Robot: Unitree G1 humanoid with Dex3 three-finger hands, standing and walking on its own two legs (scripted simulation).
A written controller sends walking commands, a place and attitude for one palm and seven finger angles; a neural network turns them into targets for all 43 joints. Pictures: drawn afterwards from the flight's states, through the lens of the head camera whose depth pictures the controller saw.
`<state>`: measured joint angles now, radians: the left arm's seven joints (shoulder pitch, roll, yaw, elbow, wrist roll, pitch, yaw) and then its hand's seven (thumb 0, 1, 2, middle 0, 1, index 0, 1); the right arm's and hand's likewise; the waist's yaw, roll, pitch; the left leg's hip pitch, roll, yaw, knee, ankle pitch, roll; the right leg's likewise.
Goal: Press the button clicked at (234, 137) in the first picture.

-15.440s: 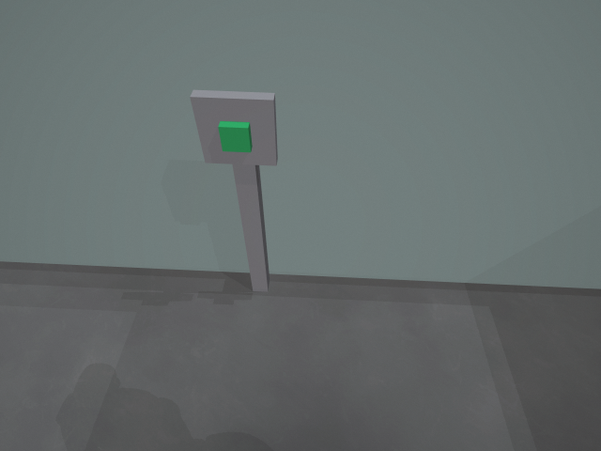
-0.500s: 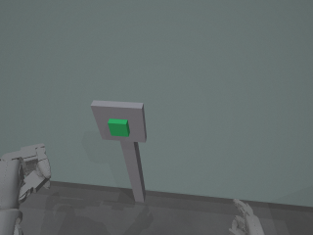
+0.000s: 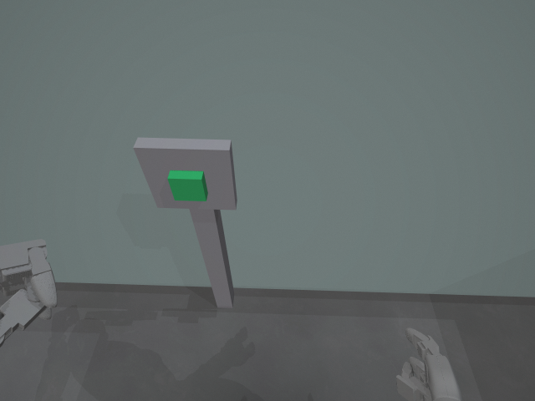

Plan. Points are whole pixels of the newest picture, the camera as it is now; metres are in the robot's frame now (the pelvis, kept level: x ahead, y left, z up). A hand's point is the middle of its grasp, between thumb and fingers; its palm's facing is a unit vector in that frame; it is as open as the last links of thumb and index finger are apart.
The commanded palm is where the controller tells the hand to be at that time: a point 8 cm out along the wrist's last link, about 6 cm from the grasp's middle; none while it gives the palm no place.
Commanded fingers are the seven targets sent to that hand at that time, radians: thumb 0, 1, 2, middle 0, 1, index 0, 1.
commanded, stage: step back with the hand held close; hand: left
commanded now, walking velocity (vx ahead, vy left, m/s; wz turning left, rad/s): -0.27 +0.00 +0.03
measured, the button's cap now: (189, 184) +0.51 +0.20 -0.02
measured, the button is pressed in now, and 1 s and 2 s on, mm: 0 0 0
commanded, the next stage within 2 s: stop stepping back and stand still in 1.22 s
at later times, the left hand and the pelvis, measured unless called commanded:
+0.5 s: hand (14, 360) +0.13 +0.24 +0.16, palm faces +0.40 -0.80 -0.45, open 3.1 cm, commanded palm +0.06 +0.28 +0.18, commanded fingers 0.00 0.90 0.90 -1.30 -1.50 -1.30 -1.50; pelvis -0.06 +0.00 -0.01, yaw +1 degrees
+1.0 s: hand out of the picture +0.07 +0.18 +0.16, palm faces +0.19 -0.83 -0.52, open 3.1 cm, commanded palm -0.01 +0.24 +0.18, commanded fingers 0.00 0.90 0.90 -1.30 -1.50 -1.30 -1.50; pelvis -0.14 -0.03 -0.01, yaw -2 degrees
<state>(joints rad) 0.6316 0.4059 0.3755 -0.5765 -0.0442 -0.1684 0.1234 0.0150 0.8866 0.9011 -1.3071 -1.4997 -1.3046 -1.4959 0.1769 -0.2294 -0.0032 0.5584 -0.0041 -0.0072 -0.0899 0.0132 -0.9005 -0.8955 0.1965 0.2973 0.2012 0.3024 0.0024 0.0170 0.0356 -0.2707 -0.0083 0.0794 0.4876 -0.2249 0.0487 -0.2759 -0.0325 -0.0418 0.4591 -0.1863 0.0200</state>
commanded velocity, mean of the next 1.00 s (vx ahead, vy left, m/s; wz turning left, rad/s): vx -0.36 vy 0.00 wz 0.00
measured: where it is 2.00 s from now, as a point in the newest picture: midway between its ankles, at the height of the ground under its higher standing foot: outside the picture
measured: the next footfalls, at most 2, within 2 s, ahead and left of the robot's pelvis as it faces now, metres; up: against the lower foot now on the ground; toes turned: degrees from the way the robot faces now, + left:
right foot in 0.86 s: -0.22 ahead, -0.12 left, +0.00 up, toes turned -1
left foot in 1.52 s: -0.28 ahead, +0.08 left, +0.00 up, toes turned +1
